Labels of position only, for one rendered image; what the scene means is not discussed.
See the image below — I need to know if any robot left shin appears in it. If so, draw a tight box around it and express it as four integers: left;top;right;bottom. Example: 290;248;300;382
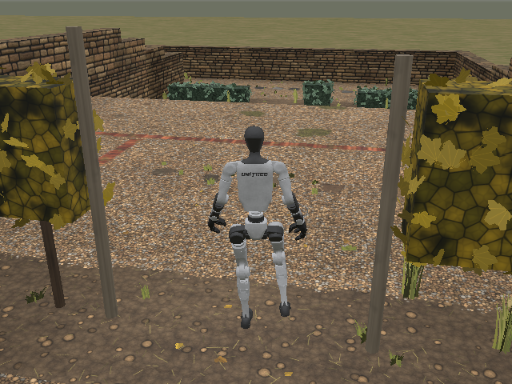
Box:
236;266;250;317

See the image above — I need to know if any right robot upper arm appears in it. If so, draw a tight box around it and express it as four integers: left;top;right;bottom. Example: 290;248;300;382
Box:
271;161;294;205

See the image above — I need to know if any robot right hand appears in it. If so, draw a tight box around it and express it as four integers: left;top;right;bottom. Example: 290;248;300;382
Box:
289;222;307;241

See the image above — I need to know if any robot shin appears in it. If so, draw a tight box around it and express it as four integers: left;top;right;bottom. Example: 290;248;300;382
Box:
236;266;250;317
275;251;288;306

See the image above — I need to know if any robot left hand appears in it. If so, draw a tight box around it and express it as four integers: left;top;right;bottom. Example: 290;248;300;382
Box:
208;218;226;233

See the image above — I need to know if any right robot forearm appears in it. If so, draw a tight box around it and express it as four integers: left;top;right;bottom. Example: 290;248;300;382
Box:
287;192;305;225

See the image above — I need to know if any robot right shin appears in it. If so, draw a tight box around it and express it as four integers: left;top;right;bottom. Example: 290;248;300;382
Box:
275;251;288;306

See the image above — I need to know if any left robot upper arm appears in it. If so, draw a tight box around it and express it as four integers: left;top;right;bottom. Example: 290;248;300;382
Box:
216;161;238;205

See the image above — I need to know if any left robot forearm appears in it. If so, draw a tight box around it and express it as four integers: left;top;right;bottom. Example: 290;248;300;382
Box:
210;192;224;221

